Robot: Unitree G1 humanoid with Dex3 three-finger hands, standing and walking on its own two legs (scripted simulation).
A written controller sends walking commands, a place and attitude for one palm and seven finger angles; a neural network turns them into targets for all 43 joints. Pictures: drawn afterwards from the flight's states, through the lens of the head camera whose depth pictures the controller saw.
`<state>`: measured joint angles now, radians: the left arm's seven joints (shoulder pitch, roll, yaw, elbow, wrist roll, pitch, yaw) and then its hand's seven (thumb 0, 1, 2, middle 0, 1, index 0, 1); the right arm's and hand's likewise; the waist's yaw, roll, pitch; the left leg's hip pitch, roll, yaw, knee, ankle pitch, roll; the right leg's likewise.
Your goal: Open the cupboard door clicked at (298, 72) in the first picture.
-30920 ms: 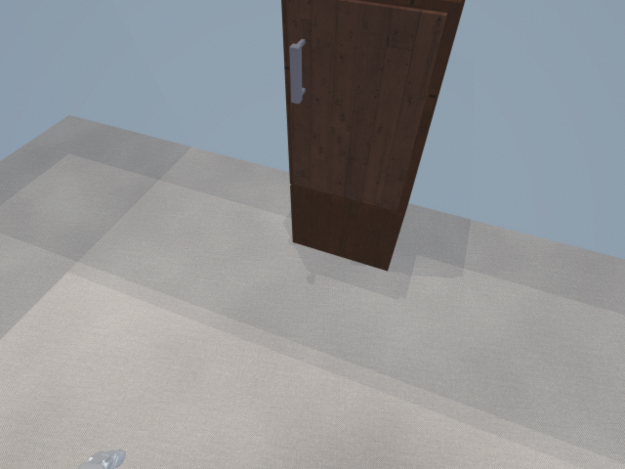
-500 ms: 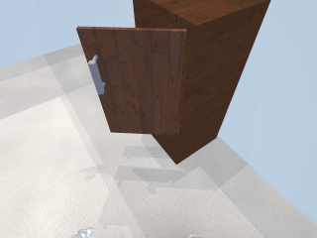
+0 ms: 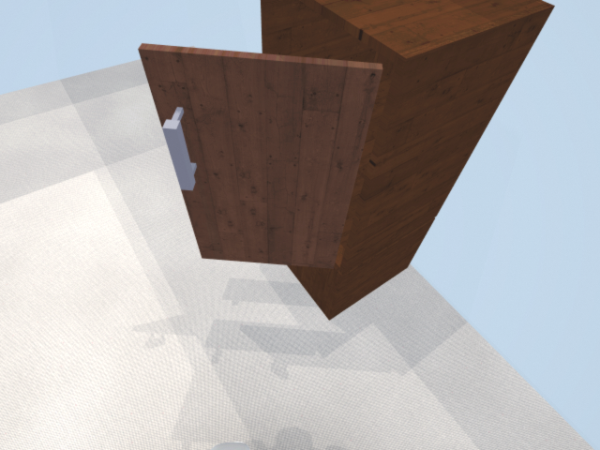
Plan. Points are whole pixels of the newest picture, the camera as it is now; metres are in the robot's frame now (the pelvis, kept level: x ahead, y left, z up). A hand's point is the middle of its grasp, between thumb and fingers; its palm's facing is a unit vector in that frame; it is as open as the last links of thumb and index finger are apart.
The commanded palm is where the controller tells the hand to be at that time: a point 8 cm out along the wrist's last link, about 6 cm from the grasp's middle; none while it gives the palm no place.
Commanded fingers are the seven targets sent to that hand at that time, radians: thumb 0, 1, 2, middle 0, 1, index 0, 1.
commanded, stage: come to a stop and stand still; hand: left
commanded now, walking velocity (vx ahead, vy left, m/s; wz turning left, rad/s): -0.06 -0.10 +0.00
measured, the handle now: (183, 150) +0.58 +0.26 +0.02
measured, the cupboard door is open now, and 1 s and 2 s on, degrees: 52 52 52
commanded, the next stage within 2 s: look again from close up in 1.28 s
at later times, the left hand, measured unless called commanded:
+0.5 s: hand out of the picture +0.02 +0.14 -0.17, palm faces +0.00 -0.98 -0.22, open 7.4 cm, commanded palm none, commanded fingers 0.00 0.90 0.90 -0.20 -0.30 -0.20 -0.30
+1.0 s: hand out of the picture +0.02 +0.15 -0.17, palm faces -0.01 -0.98 -0.19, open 7.4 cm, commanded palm none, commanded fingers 0.00 0.90 0.90 -0.20 -0.30 -0.20 -0.30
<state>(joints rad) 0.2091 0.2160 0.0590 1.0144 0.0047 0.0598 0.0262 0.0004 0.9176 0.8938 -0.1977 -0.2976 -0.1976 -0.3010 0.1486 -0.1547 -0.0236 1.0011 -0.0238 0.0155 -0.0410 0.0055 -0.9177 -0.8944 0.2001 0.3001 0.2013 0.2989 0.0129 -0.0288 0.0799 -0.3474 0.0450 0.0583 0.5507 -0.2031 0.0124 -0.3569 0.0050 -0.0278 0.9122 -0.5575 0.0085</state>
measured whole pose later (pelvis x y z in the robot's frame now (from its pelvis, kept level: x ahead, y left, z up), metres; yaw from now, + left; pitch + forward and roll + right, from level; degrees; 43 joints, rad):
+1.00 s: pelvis +0.01 -0.03 +0.00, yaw -1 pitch +0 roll +0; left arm 0.29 0.19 0.00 1.07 0.01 -0.01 0.03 0.00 0.91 0.89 -0.20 -0.30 -0.20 -0.30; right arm 0.23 -0.16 0.02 1.10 -0.01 -0.02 -0.02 0.01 -0.91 -0.89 0.20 0.30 0.20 0.30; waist 0.00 -0.03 0.02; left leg -0.26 0.02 0.08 0.50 -0.24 0.01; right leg -0.15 0.02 -0.03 0.48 -0.33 -0.03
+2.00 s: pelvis +0.02 -0.03 +0.01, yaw -1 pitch +0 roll +1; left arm 0.26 0.20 -0.01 1.11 0.01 -0.01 0.03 0.00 0.91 0.89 -0.20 -0.30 -0.20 -0.30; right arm 0.20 -0.19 0.03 1.15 -0.01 -0.02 -0.03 0.00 -0.91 -0.89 0.20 0.30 0.20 0.30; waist 0.01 -0.03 0.01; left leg -0.19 0.01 0.08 0.41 -0.22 0.01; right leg -0.08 0.01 -0.02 0.40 -0.32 -0.02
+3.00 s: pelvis +0.04 +0.03 +0.01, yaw -1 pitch -1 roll +0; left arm 0.25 0.17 0.01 1.10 0.01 0.00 0.04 0.00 0.95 0.89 -0.20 -0.30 -0.20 -0.30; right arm 0.34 -0.10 0.02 1.17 -0.01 -0.03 -0.03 0.00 -0.91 -0.89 0.20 0.30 0.20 0.30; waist -0.02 -0.02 0.01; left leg -0.17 -0.04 0.14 0.40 -0.22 0.08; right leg -0.17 -0.01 -0.03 0.43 -0.25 -0.01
